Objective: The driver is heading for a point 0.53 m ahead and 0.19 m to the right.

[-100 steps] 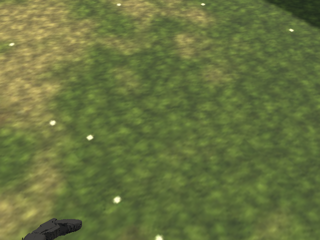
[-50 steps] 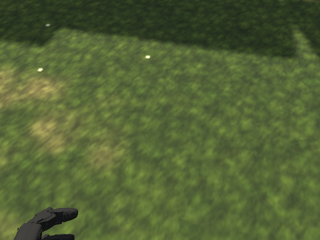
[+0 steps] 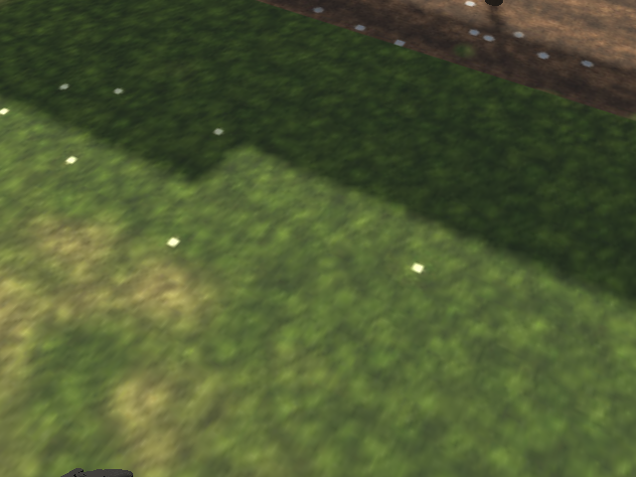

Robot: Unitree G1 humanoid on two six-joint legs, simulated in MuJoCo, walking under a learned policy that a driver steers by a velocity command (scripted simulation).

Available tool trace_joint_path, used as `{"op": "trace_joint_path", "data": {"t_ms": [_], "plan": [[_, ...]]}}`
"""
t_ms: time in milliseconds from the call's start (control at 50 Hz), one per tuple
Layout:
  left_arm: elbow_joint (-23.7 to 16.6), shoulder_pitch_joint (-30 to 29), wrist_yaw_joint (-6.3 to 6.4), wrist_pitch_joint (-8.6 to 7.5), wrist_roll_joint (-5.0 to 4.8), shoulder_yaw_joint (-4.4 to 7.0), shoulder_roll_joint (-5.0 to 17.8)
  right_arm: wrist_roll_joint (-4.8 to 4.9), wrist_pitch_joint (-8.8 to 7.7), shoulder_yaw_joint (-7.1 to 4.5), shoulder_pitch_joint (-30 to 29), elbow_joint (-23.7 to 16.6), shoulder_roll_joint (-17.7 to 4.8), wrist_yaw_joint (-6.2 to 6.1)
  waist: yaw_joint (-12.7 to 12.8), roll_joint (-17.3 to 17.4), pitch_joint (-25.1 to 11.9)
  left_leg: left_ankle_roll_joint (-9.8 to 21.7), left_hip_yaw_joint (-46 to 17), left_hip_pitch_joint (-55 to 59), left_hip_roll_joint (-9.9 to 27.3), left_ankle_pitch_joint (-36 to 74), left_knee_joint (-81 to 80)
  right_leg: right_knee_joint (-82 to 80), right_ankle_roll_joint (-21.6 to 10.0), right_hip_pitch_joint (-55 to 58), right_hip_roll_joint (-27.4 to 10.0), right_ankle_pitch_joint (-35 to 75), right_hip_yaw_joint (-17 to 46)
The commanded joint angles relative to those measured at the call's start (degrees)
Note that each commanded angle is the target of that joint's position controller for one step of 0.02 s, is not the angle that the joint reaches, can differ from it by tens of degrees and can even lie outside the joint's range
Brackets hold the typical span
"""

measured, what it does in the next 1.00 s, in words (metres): walks ahead, turning right: right foot, then left foot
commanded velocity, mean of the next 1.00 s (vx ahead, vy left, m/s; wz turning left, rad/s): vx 0.22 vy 0.00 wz -0.30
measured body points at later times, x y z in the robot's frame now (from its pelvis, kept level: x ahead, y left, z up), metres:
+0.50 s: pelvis +0.05 +0.00 +0.01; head +0.07 +0.01 +0.46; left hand +0.20 +0.28 -0.10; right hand +0.12 -0.29 -0.10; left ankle +0.03 +0.13 -0.73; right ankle +0.05 -0.13 -0.68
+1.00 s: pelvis +0.19 -0.12 +0.01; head +0.20 -0.15 +0.46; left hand +0.36 +0.11 -0.09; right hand +0.24 -0.43 -0.08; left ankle +0.36 +0.01 -0.67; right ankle +0.12 -0.17 -0.73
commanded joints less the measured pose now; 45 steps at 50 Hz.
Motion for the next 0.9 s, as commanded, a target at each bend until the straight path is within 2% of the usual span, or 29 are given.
{"op": "trace_joint_path", "data": {"t_ms": [20, 40, 60, 80, 100, 140, 180, 240, 300, 340, 360, 380, 400, 420, 440, 460, 480, 560, 620, 680, 720, 740, 760, 780, 800, 820, 840, 860, 900], "plan": [[-3.25, 3.99, 0.57, -1.69, 0.78, 3.35, 10.01, -0.59, -0.62, -0.95, -2.44, -5.46, -4.78, -0.1, 3.6, 4.67, -9.26, 1.6, -10.75, -1.03, 9.23, 12.83, 6.83, -8.55, -5.34, 17.64, -9.34, 15.93, 5.23], [-3.66, 2.65, 1.08, -0.86, 2.12, 3.66, 12.88, -1.08, -0.97, -0.08, 4.96, -4.97, -1.64, -0.01, -1.17, -9.71, -11.36, -2.2, -1.99, -11.2, 1.11, -15.65, 17.45, -7.01, -14.32, 27.65, -21.07, 36.58, 18.64], [-2.15, 6.73, 0.81, -0.12, 1.94, 3.32, 9.63, -1.21, -0.94, -0.56, 6.66, -4.38, -5.36, -0.05, 0.46, -13.74, -13.59, -5.23, 1.76, -15.44, 1.49, -24.85, 28.12, -8.66, -21.24, 27.91, -26.83, 33.88, 29.16], [-2.71, 5.42, 0.44, -0.07, 0.88, 2.41, 6.83, -1.07, -0.53, -1.47, 5.84, -3.0, -8.36, -0.16, 1.25, -8.08, -11.32, -6.75, 0.56, -15.83, 3.21, -21.41, 34.14, -8.56, -20.68, 25.32, -23.72, 27.51, 25.87], [-2.77, 3.5, 0.07, 0.12, 0.65, 1.72, 4.72, -0.96, 0.27, -1.67, 3.53, -2.06, -8.21, -0.46, 1.44, -4.49, -9.41, -7.82, 0.99, -15.48, 4.13, -17.89, 35.87, -8.0, -17.84, 22.5, -19.54, 22.16, 19.41], [-2.43, -0.71, -0.65, 0.6, 0.21, 0.62, 3.16, -1.52, 1.47, -0.91, 2.18, -1.6, -5.02, -0.56, -0.06, -4.72, -6.12, -9.14, 3.04, -11.39, 7.36, -13.44, 29.22, -10.06, -14.74, 15.27, -14.52, 12.65, 13.7], [-1.87, -1.34, -0.79, 1.68, -0.03, 1.48, 5.32, -1.64, 1.1, 0.11, 0.32, -1.8, -1.88, -0.13, 0.31, -8.56, -4.03, -9.7, 8.69, -5.71, 6.93, -11.58, 16.79, -10.91, -13.21, 11.51, -9.27, 11.34, 9.32], [-1.53, 2.66, -0.21, 2.69, -0.54, 3.24, 9.69, -0.76, 0.32, -0.35, -1.76, -1.67, -3.1, -0.19, 2.96, -10.25, -5.85, -8.93, 8.88, -4.1, 5.85, -7.41, 7.8, -10.5, -15.18, 16.62, -10.83, 8.97, 14.43], [-1.84, 1.75, 0.38, 3.26, -1.59, 3.64, 9.96, -0.62, -0.28, -0.77, -0.69, -0.46, -3.4, -0.15, 1.95, -9.44, -6.13, -6.66, 9.03, -0.46, 5.36, -0.79, -1.77, -10.62, -14.51, 15.81, -10.76, 3.36, 17.76], [-1.59, 2.4, 1.07, 3.68, -2.26, 3.66, 9.19, -1.1, -0.89, -1.3, 0.23, 0.05, -4.51, 0.1, 1.16, -7.85, -6.38, -3.97, 8.82, 6.88, 7.3, 5.41, -7.62, -9.34, -11.38, 10.17, -8.58, -2.1, 16.61], [-2.12, 2.17, 1.21, 3.5, -2.0, 3.35, 7.78, -2.01, -1.03, -1.93, 1.19, -0.11, -6.96, -0.05, 0.99, -3.24, -6.54, -1.09, 4.82, 10.29, 13.05, 6.44, -7.93, -5.6, -8.81, 4.64, -6.44, -5.16, 13.15], [-3.51, 1.09, 1.06, 3.23, -1.87, 3.13, 6.04, -2.67, -0.87, -2.86, 0.78, 0.73, -9.85, 0.14, 2.27, 9.82, -3.7, 3.87, -1.8, 7.94, 18.8, 8.07, -10.61, 1.12, -5.74, -1.04, 0.44, -13.36, 3.47], [-2.99, 1.53, 0.97, 3.02, -1.57, 3.41, 7.17, -3.42, -1.18, -2.57, -0.83, -0.68, -8.44, 0.18, 0.48, 14.16, -3.36, 9.17, -9.06, 7.69, 26.37, 7.83, -15.39, 11.74, -3.43, -4.36, 3.01, -22.24, -1.61], [-2.8, 1.73, 0.9, 3.0, -1.45, 4.38, 9.01, -3.69, -1.74, -2.1, -1.87, -1.31, -7.15, -0.13, 0.36, 12.4, -2.48, 11.07, -11.07, 7.65, 29.49, 5.86, -16.9, 22.72, -2.47, -7.91, 0.61, -24.87, -1.63], [-1.97, 3.18, 0.86, 3.32, -1.57, 4.74, 8.95, -2.82, -2.38, -1.71, -3.06, -1.61, -6.04, -0.46, 1.36, 9.53, -2.0, 9.83, -9.29, 8.47, 28.08, 0.13, -17.22, 27.55, -2.33, -10.06, -0.98, -22.4, -0.82], [-1.74, 3.9, 0.6, 3.65, -1.48, 4.6, 8.0, -1.42, -3.08, -1.52, -3.65, -1.39, -5.36, -0.63, 1.58, 9.12, -0.25, 8.43, -7.47, 10.63, 26.82, -3.95, -17.8, 29.37, -1.95, -13.78, -2.34, -18.81, -0.25], [-1.82, 3.32, 0.31, 3.71, -1.46, 4.24, 6.71, -0.76, -3.58, -1.38, -2.89, -0.91, -5.15, -0.73, 0.93, 9.02, 0.96, 7.58, -5.74, 12.75, 26.05, -4.46, -18.32, 29.95, -1.64, -16.64, -3.3, -16.33, -0.3], [-4.32, -1.63, -1.34, 2.46, -1.71, 2.98, 4.34, -1.02, -4.23, -1.81, 1.28, 0.65, -6.22, -0.37, -2.51, 8.38, 2.12, 6.59, 1.81, 15.46, 24.09, -0.12, -20.34, 21.69, -0.55, -15.86, -4.95, -10.89, -5.24], [-6.14, -3.58, -2.53, 1.97, -1.68, 2.14, 3.49, -0.59, -4.63, -2.7, 2.24, 1.39, -8.79, 0.57, -3.03, 9.19, 2.6, 6.35, 6.89, 11.6, 24.06, 2.36, -20.31, 12.8, -1.66, -8.11, -5.45, -10.91, -8.32], [-6.63, -2.32, -3.05, 2.1, -1.99, 2.37, 5.17, 0.38, -4.91, -3.38, 2.37, 1.83, -10.41, 1.66, -1.76, 9.74, 3.01, 5.97, 9.14, 7.8, 25.14, 1.78, -18.79, 7.67, -3.99, -0.6, -4.44, -10.78, -10.89], [-5.29, 2.9, -2.97, 2.31, -1.87, 3.01, 6.01, 1.1, -4.86, -3.38, 0.56, 1.83, -10.46, 2.03, 2.27, 8.17, 1.72, 4.15, 12.29, 3.87, 24.79, 6.99, -12.76, 2.33, -6.34, 8.95, -2.08, -8.17, -13.45], [-3.58, 8.87, -2.54, 2.52, -1.99, 4.36, 8.21, 0.75, -5.08, -2.8, 0.98, 1.92, -8.94, 2.08, 5.26, 5.85, -1.67, 2.32, 15.86, 0.03, 22.88, 14.93, -4.05, 1.14, -8.04, 19.05, -0.07, -7.88, -13.66], [-1.43, 18.33, -1.85, 2.75, -2.45, 6.25, 11.93, -0.44, -5.41, -1.76, 0.93, 1.3, -6.07, 2.06, 9.69, -0.43, -7.07, -1.29, 20.98, -7.86, 19.26, 15.76, 12.87, -0.95, -10.9, 32.42, -3.46, -9.18, -6.05], [-2.11, 22.08, -1.29, 2.19, -2.19, 7.51, 20.19, -2.39, -6.62, 0.19, -0.88, -4.44, -0.44, 2.05, 8.82, -19.41, -11.17, -6.31, 20.15, -30.53, 8.59, -13.32, 35.42, -11.34, -22.56, 44.26, -20.11, -20.81, 29.94], [-2.72, 21.71, -1.74, 0.72, -1.95, 5.94, 15.54, -0.38, -8.15, -0.63, -4.21, -4.15, -4.73, 2.21, 11.1, -10.84, -11.93, -5.48, 8.38, -36.68, 9.16, -15.17, 42.9, -17.7, -25.11, 43.41, -22.83, -27.81, 38.0], [-2.81, 18.83, -1.82, -0.2, -1.35, 4.75, 12.14, 1.33, -9.07, -1.24, -5.53, -4.75, -7.29, 2.76, 9.36, -9.64, -5.69, -3.54, 8.07, -39.57, 11.86, -10.41, 43.11, -17.83, -23.54, 39.26, -21.94, -25.9, 32.04], [-3.34, 15.86, -1.86, -0.63, -1.14, 4.07, 10.01, 0.71, -9.54, -1.23, -5.0, -3.91, -7.52, 2.72, 7.41, -5.57, -2.74, -2.61, 8.32, -36.88, 13.88, -5.6, 39.88, -17.05, -21.54, 33.85, -19.4, -20.48, 26.04], [-3.94, 12.67, -1.71, -0.5, -1.11, 3.62, 8.82, -0.91, -9.73, -1.4, -4.69, -3.22, -7.41, 2.58, 5.6, -2.99, -0.62, -2.82, 8.23, -33.95, 15.07, -1.96, 35.29, -17.1, -20.12, 28.92, -17.07, -13.84, 21.2], [-5.12, 9.46, -1.22, -0.46, -0.36, 3.22, 8.2, -1.88, -9.21, -1.63, -3.37, -2.66, -6.75, 2.94, 2.92, -4.17, -0.04, -3.74, 8.73, -27.66, 15.09, 2.91, 30.34, -18.87, -19.18, 22.52, -13.82, -4.49, 15.63]]}}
